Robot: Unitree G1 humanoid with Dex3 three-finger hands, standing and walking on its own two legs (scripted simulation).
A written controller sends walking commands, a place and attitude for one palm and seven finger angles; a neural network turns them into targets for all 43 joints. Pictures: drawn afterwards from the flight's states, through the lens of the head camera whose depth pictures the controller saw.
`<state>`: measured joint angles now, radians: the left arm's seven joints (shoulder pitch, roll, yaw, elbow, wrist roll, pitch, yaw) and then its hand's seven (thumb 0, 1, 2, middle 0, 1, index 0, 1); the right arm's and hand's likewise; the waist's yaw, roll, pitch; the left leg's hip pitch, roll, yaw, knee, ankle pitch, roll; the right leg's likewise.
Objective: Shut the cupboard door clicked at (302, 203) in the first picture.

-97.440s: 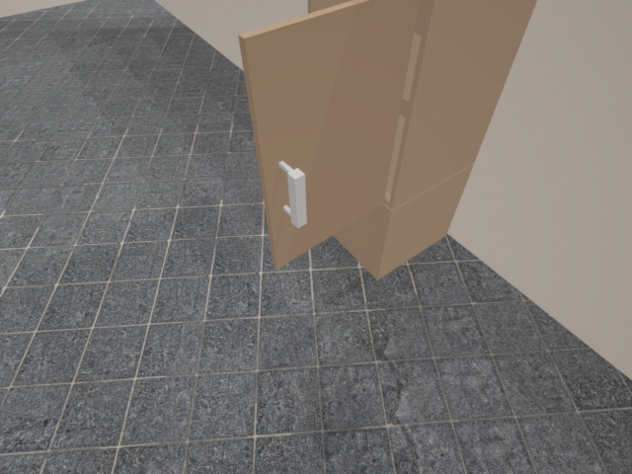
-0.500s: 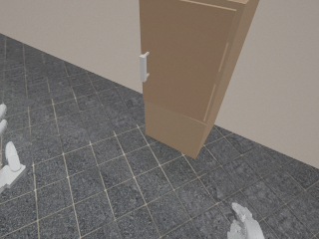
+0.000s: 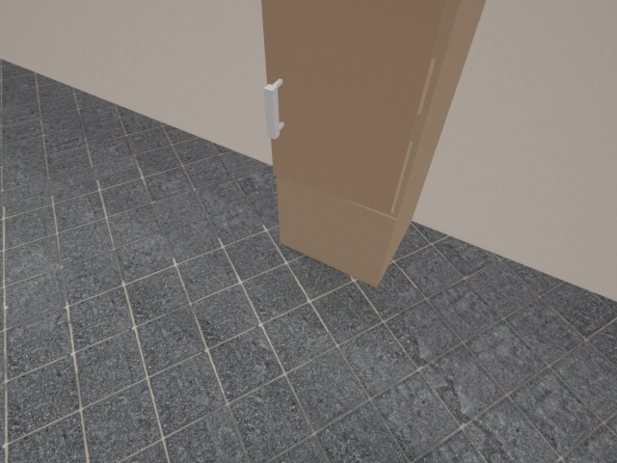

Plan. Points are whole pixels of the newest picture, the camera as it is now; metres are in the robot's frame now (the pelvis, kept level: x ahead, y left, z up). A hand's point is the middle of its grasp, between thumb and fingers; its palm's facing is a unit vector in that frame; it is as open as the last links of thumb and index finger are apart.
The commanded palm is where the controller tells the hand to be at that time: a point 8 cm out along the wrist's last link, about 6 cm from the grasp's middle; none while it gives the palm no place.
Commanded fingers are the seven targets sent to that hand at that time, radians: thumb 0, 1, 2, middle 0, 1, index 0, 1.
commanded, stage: let the arm hang, fingers relaxed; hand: left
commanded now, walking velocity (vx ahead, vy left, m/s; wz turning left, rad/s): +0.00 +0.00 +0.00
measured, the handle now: (276, 108) +0.96 +0.11 -0.07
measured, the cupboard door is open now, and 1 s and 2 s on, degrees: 4 4 4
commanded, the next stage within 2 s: look to check the result in 0.80 s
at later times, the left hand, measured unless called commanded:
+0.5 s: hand out of the picture -0.02 +0.19 -0.17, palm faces +0.03 -0.98 -0.21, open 7.4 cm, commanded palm none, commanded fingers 0.00 0.90 0.90 -0.20 -0.30 -0.20 -0.30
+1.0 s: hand out of the picture +0.03 +0.21 -0.16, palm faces +0.01 -0.97 -0.25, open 7.4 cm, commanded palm none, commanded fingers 0.00 0.90 0.90 -0.20 -0.30 -0.20 -0.30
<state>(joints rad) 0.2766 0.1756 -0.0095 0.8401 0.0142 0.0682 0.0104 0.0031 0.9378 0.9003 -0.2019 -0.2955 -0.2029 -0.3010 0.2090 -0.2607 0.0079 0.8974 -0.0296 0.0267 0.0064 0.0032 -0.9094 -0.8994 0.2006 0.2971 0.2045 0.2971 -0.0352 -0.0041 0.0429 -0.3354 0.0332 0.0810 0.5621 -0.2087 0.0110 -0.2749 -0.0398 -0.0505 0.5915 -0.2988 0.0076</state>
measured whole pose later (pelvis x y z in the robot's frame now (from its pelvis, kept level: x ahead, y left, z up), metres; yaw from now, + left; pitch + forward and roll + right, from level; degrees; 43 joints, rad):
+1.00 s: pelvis +0.01 +0.01 +0.01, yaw +0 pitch -2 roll +0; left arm 0.24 0.23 0.03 1.12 0.02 0.00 0.01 0.00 0.90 0.90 -0.20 -0.30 -0.20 -0.30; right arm 0.23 -0.23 -0.03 1.11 -0.02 0.01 -0.01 0.00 -0.91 -0.90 0.20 0.30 0.21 0.30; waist -0.01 0.01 0.05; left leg -0.23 0.02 0.09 0.41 -0.15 0.02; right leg -0.16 -0.04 -0.05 0.41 -0.22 0.02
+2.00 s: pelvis +0.02 +0.00 +0.00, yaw +14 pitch +0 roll +0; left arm 0.18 0.22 0.08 0.96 0.02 0.07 0.02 0.00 0.90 0.90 -0.20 -0.30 -0.20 -0.30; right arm 0.24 -0.18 -0.04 0.98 -0.03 0.04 0.00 0.00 -0.91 -0.90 0.20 0.30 0.21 0.30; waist -0.03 -0.02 0.12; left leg -0.37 -0.03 0.03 0.60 -0.24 0.05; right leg -0.44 -0.07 -0.02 1.08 -0.44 0.03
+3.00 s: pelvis +0.09 -0.03 +0.00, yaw +53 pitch +0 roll +1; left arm 0.24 0.21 0.07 0.86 0.03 -0.03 -0.01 0.00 0.90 0.90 -0.20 -0.30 -0.20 -0.30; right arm 0.28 -0.24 -0.07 0.99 -0.03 0.05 0.02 0.00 -0.91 -0.90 0.20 0.30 0.21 0.30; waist -0.01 0.05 0.06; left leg -0.43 -0.02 -0.07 1.11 -0.47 0.02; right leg -0.34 -0.08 -0.14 0.66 -0.32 -0.02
